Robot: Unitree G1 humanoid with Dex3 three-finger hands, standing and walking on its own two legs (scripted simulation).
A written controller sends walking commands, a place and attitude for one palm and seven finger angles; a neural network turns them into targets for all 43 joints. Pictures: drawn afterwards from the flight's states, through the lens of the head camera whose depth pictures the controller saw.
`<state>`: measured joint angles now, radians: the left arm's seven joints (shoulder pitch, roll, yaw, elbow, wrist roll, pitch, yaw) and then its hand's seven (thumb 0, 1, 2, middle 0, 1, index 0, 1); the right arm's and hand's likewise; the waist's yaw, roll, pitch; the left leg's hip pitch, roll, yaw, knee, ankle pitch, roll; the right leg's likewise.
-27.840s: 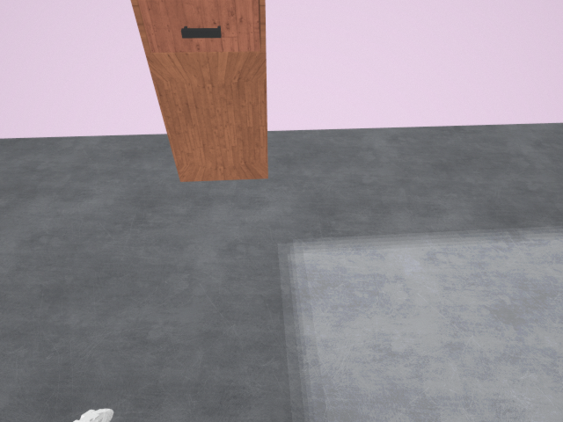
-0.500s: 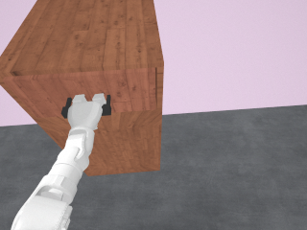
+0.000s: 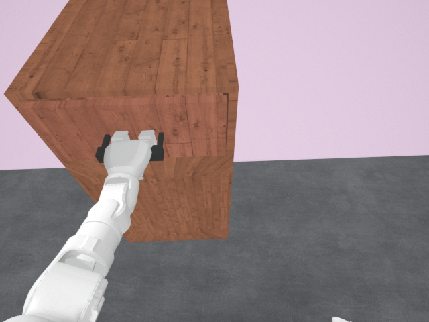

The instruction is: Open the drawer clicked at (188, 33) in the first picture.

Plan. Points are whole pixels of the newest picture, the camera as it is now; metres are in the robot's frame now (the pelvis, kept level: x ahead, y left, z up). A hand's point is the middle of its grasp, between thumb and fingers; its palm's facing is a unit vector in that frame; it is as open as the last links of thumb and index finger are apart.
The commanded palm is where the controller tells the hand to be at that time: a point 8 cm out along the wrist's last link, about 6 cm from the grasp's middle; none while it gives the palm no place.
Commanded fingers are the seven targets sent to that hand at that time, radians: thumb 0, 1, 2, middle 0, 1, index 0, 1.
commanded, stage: pull the drawer open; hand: left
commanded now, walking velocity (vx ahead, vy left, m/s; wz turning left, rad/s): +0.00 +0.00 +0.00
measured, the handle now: (132, 145) +0.48 +0.18 +0.03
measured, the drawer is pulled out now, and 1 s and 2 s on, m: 0.02 0.22 0.30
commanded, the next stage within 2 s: open the thumb to release the handle in 1.58 s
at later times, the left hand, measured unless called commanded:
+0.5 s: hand (133, 202) +0.35 +0.17 +0.01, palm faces +0.01 -0.12 -0.99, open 5.9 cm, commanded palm +0.29 +0.18 +0.06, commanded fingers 0.00 0.90 0.90 -0.40 -1.35 -0.40 -1.35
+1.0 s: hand (122, 265) +0.23 +0.16 +0.01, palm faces +0.01 -0.15 -0.99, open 6.1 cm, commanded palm +0.18 +0.18 +0.06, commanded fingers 0.00 0.90 0.90 -0.40 -1.35 -0.40 -1.35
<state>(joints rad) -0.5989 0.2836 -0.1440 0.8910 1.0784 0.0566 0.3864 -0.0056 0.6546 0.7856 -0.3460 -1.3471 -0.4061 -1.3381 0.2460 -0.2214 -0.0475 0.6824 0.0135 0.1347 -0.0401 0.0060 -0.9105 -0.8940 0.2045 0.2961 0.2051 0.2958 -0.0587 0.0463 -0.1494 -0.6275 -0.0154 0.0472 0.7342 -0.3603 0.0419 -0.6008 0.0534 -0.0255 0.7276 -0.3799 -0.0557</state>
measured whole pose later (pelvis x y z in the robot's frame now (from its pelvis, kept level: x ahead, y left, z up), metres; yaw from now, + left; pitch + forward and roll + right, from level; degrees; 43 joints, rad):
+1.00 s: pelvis +0.01 -0.01 +0.00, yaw -1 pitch +8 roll +1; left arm 0.37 0.28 -0.23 -0.06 1.08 0.09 0.39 0.04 0.66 0.74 -0.27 -1.35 -0.40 -1.33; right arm 0.08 -0.20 0.01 0.57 -0.02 0.11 0.05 0.01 -0.91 -0.89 0.20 0.30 0.20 0.30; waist 0.06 0.05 -0.13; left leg -0.45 -0.01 0.07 0.71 -0.40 0.02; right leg -0.45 0.07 0.00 0.74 -0.42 -0.07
